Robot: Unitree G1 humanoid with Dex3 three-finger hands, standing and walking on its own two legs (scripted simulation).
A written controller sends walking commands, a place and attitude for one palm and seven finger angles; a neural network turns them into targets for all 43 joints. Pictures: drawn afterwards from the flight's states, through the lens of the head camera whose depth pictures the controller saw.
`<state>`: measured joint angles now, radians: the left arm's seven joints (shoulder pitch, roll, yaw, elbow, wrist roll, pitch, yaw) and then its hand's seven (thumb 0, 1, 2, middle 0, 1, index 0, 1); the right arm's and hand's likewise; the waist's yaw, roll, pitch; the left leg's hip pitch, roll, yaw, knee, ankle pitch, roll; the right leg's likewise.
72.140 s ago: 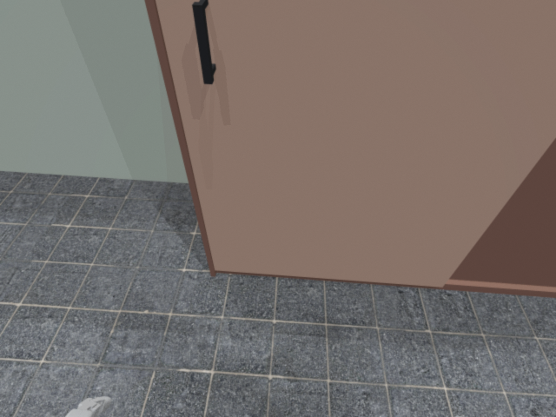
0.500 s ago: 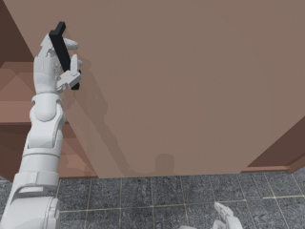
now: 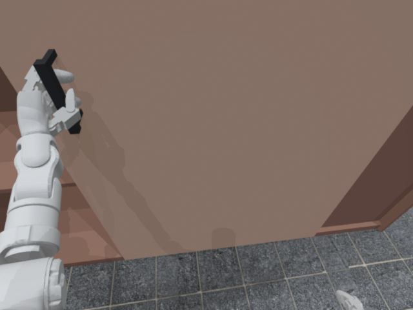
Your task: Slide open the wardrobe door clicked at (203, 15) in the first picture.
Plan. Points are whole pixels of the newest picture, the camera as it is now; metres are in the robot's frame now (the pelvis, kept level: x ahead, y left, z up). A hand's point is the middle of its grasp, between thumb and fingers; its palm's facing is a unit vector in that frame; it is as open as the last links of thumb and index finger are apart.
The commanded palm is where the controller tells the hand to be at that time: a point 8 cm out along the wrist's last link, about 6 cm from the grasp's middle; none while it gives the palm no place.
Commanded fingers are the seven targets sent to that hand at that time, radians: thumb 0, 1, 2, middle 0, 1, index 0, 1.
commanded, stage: stop walking and hold the door there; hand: left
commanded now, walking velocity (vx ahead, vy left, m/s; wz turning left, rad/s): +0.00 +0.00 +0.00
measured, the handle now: (63, 94) +0.44 +0.29 +0.20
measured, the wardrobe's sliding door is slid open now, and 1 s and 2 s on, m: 0.52 0.52 0.52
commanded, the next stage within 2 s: loosen the grip on the handle in 0.12 s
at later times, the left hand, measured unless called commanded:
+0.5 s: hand (65, 112) +0.40 +0.27 +0.20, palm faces +0.38 -0.91 -0.19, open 10.0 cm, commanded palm +0.36 +0.31 +0.19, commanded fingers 0.00 -0.55 0.20 -0.38 -1.32 -0.38 -1.32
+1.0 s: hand (63, 115) +0.40 +0.29 +0.18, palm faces +0.37 -0.91 -0.18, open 14.6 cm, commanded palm +0.36 +0.34 +0.18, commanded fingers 0.00 -0.55 0.20 -0.25 -1.15 -0.25 -1.15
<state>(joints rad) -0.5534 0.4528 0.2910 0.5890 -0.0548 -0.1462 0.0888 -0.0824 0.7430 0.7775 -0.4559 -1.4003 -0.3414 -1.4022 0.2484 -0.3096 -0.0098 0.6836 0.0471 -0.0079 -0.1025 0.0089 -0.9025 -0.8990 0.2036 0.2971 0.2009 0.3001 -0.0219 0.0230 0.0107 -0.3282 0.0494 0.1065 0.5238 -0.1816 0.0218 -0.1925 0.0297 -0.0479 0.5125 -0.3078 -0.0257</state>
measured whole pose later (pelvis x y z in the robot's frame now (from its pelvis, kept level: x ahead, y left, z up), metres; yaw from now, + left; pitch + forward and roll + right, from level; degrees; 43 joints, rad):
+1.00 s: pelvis +0.01 +0.02 -0.01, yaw +1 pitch +3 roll -1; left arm -0.51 0.44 0.34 0.49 -0.04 -0.12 0.02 -0.01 -0.55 0.20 -0.42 -1.26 -0.26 -1.16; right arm 0.27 -0.24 0.03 0.70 0.02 -0.11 -0.09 0.01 -0.90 -0.90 0.21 0.30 0.20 0.30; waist -0.02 0.01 -0.03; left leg -0.43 0.01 0.08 0.58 -0.21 0.05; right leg -0.29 0.00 -0.05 0.58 -0.34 -0.01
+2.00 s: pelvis +0.01 +0.01 -0.01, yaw +1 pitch +4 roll -1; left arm -0.26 0.51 0.51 0.35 -0.17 -0.13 -0.17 -0.01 -0.56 0.19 -0.26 -1.15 -0.25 -1.15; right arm 0.26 -0.25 0.03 0.65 0.05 -0.11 -0.13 0.01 -0.90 -0.90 0.21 0.30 0.20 0.30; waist 0.03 0.03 -0.06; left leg -0.46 0.02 0.06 0.63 -0.24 0.04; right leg -0.31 0.01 -0.07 0.60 -0.37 -0.02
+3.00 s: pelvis +0.00 +0.01 +0.00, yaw +2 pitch -3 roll -1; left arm 0.19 0.39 0.41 -0.17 -0.15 0.00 0.02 -0.01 -0.30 0.32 -0.24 -1.00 -0.24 -1.00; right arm 0.18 -0.24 0.07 0.64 0.02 -0.22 -0.10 0.01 -0.90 -0.90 0.21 0.30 0.20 0.30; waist 0.07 0.05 0.01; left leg -0.27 -0.01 0.03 0.47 -0.15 0.04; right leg -0.11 0.01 -0.08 0.44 -0.28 -0.02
